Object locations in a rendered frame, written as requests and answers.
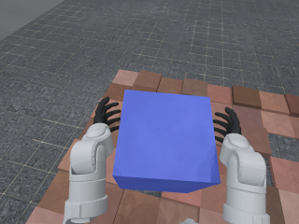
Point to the right robot shin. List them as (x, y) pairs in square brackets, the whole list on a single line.
[(188, 219)]

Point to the left robot forearm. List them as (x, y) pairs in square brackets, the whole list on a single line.
[(87, 197)]

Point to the left robot hand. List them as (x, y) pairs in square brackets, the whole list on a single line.
[(101, 114)]

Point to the right robot hand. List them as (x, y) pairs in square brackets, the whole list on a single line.
[(233, 125)]

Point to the right robot forearm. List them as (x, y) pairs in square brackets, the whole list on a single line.
[(245, 181)]

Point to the carton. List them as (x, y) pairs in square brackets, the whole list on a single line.
[(166, 142)]

